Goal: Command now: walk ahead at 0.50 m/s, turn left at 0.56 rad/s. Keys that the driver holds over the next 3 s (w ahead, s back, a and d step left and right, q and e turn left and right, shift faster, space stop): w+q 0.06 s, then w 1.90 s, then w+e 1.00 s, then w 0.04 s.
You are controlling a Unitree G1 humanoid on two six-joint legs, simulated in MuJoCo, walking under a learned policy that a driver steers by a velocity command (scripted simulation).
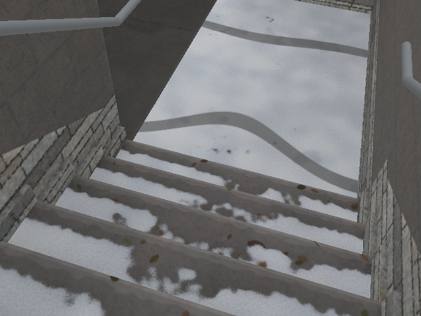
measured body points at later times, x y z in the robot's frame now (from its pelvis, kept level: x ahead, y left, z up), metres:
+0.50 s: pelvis +0.32 -0.01 -0.17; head +0.32 -0.02 +0.28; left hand +0.42 +0.22 -0.29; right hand +0.25 -0.23 -0.32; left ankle +0.14 +0.12 -0.79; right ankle +0.42 -0.11 -0.91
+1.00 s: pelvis +0.58 +0.00 -0.29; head +0.59 +0.00 +0.16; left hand +0.45 +0.20 -0.44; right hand +0.84 -0.16 -0.39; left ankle +0.73 +0.12 -1.02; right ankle +0.40 -0.12 -0.94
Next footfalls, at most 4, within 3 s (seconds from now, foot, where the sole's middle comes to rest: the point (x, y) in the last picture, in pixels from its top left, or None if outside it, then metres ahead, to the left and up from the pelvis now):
0.06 left None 0.17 0.13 -0.83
0.50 right None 0.44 -0.12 -0.98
1.04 left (204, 283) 0.75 0.12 -1.13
1.56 right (252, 245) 1.04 -0.08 -1.28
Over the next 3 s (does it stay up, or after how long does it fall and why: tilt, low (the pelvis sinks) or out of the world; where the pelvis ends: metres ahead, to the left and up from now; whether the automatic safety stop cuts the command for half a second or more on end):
stays up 1.76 0.00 -0.90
